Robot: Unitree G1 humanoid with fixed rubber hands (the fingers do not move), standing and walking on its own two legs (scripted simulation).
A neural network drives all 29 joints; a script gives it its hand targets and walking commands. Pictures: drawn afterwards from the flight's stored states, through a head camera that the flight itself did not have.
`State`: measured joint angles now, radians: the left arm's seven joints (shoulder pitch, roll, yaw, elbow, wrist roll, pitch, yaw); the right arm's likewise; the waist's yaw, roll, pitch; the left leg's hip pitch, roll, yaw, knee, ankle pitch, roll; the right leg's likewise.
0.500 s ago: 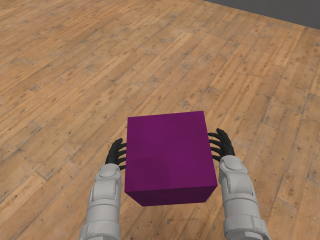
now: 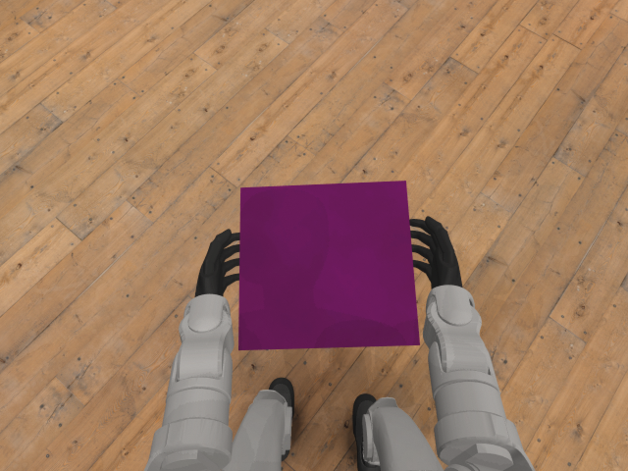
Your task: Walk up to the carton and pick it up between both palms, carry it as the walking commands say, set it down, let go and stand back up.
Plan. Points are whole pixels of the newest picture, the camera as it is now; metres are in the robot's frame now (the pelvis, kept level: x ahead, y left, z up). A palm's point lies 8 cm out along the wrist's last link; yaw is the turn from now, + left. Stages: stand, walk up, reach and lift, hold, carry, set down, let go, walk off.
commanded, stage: set down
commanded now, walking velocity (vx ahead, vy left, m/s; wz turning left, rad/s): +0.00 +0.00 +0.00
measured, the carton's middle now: (326, 274) +0.38 +0.00 -0.16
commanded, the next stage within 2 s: none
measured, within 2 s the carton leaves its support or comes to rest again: neither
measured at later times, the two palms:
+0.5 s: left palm (247, 258) +0.41 +0.13 -0.17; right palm (439, 263) +0.39 -0.17 -0.16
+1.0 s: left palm (252, 260) +0.43 +0.13 -0.26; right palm (420, 264) +0.41 -0.17 -0.24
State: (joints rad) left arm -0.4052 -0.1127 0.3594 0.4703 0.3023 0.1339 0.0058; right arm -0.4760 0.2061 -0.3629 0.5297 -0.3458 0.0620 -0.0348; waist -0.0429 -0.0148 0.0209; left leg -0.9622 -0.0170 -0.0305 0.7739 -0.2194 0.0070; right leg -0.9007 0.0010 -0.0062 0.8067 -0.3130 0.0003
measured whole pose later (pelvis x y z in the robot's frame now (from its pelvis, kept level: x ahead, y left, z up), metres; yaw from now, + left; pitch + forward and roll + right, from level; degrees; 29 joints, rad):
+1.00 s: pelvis -0.04 +0.00 -0.15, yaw -2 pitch +42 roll -2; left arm -0.88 0.04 0.33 0.64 0.25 0.25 0.04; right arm -0.90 0.09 -0.45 0.64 -0.21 0.19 -0.09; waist -0.06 -0.01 -0.09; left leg -1.78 -0.02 -0.04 1.44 -0.39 -0.01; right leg -1.71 0.04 0.00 1.48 -0.50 0.01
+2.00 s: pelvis -0.08 +0.00 -0.27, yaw -3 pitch +37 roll -2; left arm -1.45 0.24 0.35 0.67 0.17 0.31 0.02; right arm -1.43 -0.05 -0.48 0.58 -0.07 0.26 -0.14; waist -0.05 -0.02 0.48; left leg -2.08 -0.02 -0.04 1.89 -0.45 -0.01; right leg -2.01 0.06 0.00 1.94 -0.58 0.02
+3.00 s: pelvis -0.06 -0.01 -0.32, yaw -3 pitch +36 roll -1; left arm -1.54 0.33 0.27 0.87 0.10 0.29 -0.01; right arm -1.48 -0.11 -0.48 0.72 -0.04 0.24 -0.08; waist -0.05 -0.02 0.52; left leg -2.15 -0.02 -0.04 2.07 -0.54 -0.02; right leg -2.07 0.07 0.00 2.12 -0.68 0.02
